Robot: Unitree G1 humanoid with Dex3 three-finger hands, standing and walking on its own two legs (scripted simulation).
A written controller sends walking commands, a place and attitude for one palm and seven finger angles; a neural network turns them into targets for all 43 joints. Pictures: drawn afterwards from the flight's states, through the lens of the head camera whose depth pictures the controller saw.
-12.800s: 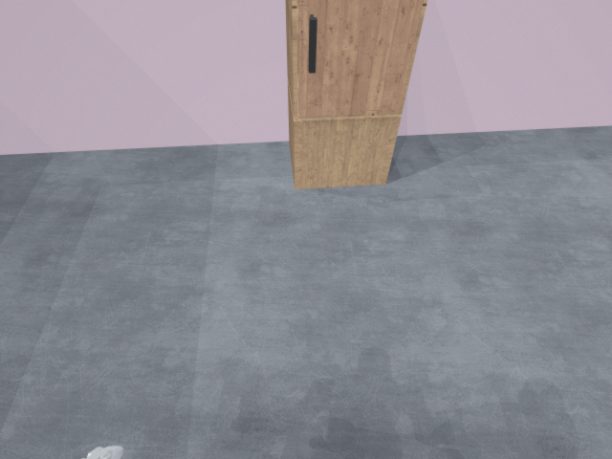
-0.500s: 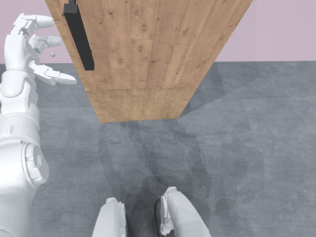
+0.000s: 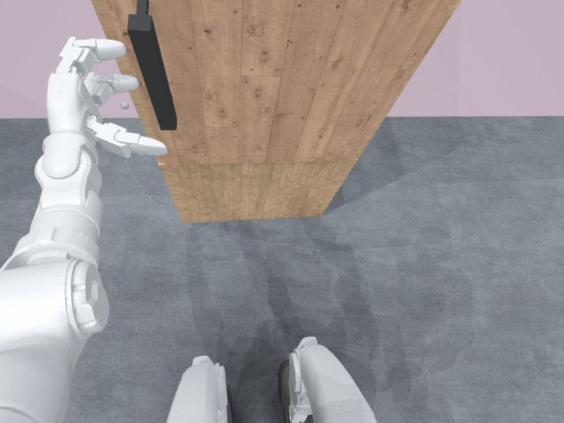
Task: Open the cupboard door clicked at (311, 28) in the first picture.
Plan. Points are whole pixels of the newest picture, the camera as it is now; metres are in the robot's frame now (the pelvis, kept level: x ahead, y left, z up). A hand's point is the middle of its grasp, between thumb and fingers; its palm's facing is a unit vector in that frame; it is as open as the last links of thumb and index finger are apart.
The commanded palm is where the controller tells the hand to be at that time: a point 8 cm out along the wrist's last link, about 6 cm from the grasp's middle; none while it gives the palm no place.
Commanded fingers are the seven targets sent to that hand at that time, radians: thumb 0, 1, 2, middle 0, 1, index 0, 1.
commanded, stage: slide the fingers in behind the handle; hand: left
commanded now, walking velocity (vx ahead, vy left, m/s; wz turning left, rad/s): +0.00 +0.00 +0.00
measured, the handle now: (157, 70) +0.58 +0.12 +0.05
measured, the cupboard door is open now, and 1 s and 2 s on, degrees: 0 0 0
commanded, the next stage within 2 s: close the thumb around the handle in 1.04 s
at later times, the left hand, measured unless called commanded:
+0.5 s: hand (135, 109) +0.53 +0.15 +0.04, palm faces +0.06 -1.00 -0.01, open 14.7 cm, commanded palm +0.52 +0.14 +0.05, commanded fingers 0.00 -0.50 0.30 -0.30 -1.20 -0.30 -1.20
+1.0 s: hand (145, 116) +0.52 +0.14 +0.04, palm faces +0.06 -1.00 -0.02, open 15.4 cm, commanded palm +0.51 +0.13 +0.05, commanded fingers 0.00 -0.50 0.30 -0.30 -1.20 -0.30 -1.20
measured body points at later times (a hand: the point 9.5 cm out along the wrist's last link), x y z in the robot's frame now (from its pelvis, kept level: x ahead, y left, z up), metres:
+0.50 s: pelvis +0.00 +0.00 +0.00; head +0.17 +0.03 +0.41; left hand +0.52 +0.20 +0.04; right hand +0.00 -0.26 -0.11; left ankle -0.01 +0.08 -0.63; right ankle +0.03 -0.12 -0.63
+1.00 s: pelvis +0.00 +0.00 +0.00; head +0.16 +0.03 +0.42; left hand +0.51 +0.19 +0.04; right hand +0.01 -0.26 -0.12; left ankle -0.01 +0.09 -0.63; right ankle +0.03 -0.12 -0.63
